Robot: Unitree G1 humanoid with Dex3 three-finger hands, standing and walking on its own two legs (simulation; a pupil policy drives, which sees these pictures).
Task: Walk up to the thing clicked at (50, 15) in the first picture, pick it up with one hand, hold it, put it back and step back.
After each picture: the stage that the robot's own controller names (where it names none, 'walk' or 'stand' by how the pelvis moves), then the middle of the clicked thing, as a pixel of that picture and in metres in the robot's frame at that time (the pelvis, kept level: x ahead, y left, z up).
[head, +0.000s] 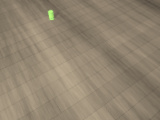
stand; (51, 15) +1.87 +0.49 -0.72
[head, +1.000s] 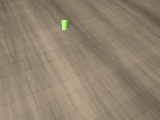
walk; (64, 24) +1.76 +0.24 -0.69
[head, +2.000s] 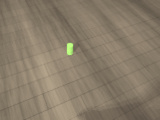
walk; (69, 49) +1.15 +0.13 -0.70
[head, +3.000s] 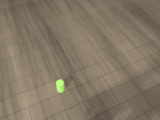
walk; (60, 86) +0.69 +0.21 -0.71
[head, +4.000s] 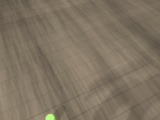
walk; out of the picture +0.44 +0.25 -0.71
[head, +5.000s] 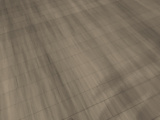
stand; out of the picture +0.33 +0.23 -0.70
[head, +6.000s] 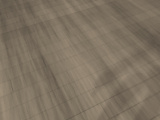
stand; out of the picture +0.30 +0.23 -0.72
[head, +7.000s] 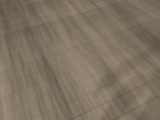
stand; out of the picture +0.30 +0.23 -0.73
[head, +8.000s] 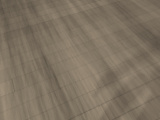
stand; out of the picture +0.30 +0.23 -0.73
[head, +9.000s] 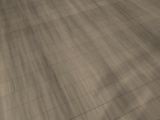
stand; out of the picture +0.30 +0.23 -0.73
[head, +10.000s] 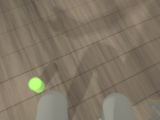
go down; (37, 85) +0.35 +0.25 -0.44
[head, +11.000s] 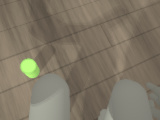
go down; (30, 68) +0.38 +0.27 -0.31
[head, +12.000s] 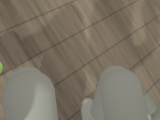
close in; out of the picture +0.35 +0.29 -0.24
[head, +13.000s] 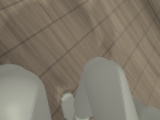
close; out of the picture +0.35 +0.30 -0.21
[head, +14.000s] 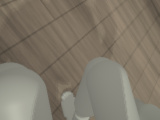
lift; out of the picture +0.34 +0.31 -0.21
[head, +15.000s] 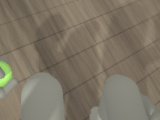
lift; out of the picture +0.30 +0.29 -0.09
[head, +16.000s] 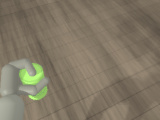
lift; (34, 82) +0.32 +0.18 +0.04
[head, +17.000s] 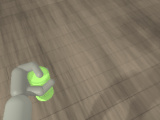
hold; (41, 84) +0.33 +0.17 +0.00
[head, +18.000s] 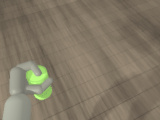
hold; (40, 83) +0.34 +0.18 +0.00
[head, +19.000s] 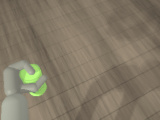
crouch; (34, 80) +0.35 +0.19 -0.05
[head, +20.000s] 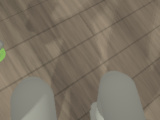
lower; out of the picture +0.43 +0.29 -0.10
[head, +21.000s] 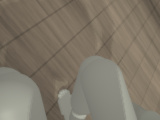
lower; out of the picture +0.38 +0.33 -0.22
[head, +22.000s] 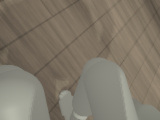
lower; out of the picture +0.37 +0.33 -0.22
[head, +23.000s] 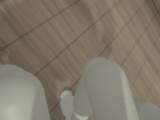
lower; out of the picture +0.36 +0.33 -0.22
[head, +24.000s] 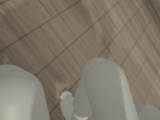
lower; out of the picture +0.36 +0.32 -0.21
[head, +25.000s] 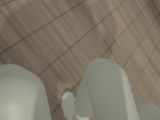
open; out of the picture +0.35 +0.32 -0.22
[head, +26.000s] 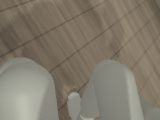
stand; out of the picture +0.35 +0.30 -0.22
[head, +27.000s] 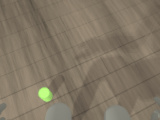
walk; (45, 94) +0.36 +0.25 -0.52
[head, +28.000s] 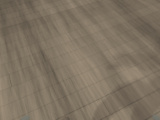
stand; out of the picture +0.33 +0.24 -0.66
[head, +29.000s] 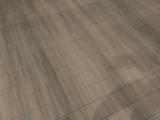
stand; out of the picture +0.33 +0.23 -0.67
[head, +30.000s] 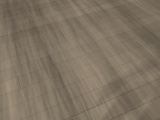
stand; out of the picture +0.36 +0.22 -0.72
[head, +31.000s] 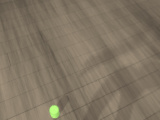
walk; (54, 111) +0.40 +0.17 -0.70
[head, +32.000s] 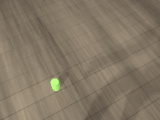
walk; (55, 84) +0.59 +0.24 -0.71
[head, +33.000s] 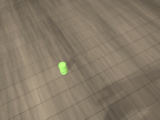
stand; (63, 68) +0.85 +0.30 -0.71
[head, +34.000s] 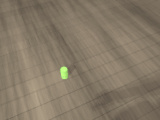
stand; (64, 73) +0.89 +0.23 -0.72
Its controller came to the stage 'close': yes
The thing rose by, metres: 0.71
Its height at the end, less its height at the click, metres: +0.00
